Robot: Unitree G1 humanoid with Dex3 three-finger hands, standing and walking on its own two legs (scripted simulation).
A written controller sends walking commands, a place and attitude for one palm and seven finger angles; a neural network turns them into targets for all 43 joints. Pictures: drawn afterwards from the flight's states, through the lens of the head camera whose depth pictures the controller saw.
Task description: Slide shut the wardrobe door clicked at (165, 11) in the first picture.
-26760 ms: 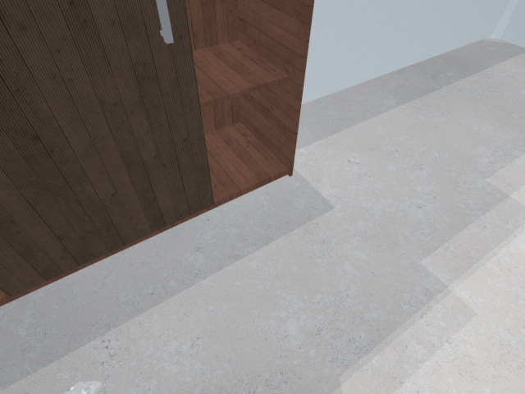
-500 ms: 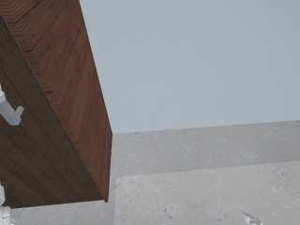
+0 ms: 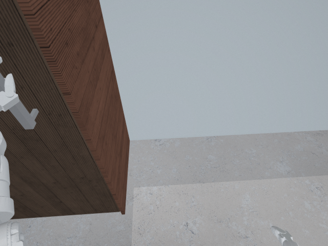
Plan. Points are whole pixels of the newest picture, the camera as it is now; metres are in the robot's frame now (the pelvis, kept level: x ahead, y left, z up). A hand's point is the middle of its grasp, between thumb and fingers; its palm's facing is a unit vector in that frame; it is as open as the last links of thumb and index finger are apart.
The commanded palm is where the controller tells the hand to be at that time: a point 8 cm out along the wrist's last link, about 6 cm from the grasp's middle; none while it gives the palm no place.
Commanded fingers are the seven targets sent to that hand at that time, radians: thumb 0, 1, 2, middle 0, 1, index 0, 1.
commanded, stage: stop walking and hold the door there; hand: left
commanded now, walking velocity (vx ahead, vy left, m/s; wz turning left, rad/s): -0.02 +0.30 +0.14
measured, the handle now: (1, 75) +0.39 +0.36 +0.24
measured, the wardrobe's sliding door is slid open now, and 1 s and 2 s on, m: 0.00 0.00 0.00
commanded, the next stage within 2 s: loosen the grip on the handle in 1.22 s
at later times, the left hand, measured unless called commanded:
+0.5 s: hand (7, 94) +0.36 +0.34 +0.21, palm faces +0.42 -0.88 -0.22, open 6.6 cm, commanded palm +0.32 +0.37 +0.21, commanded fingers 0.00 0.90 0.90 -0.45 -1.40 -0.45 -1.40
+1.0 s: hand (9, 94) +0.36 +0.33 +0.22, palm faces +0.31 -0.94 -0.15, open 6.0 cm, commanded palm +0.32 +0.37 +0.21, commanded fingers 0.00 0.90 0.90 -0.45 -1.40 -0.45 -1.40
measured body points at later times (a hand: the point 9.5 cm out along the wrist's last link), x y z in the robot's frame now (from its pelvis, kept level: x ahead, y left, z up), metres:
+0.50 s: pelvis -0.03 +0.09 -0.02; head +0.02 +0.08 +0.43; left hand +0.33 +0.39 +0.23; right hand +0.12 -0.17 -0.12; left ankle -0.02 +0.25 -0.74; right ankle -0.01 -0.11 -0.73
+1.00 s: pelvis -0.04 +0.12 +0.00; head +0.00 +0.12 +0.45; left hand +0.33 +0.38 +0.23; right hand +0.14 -0.09 -0.10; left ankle -0.02 +0.25 -0.73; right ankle -0.02 +0.00 -0.73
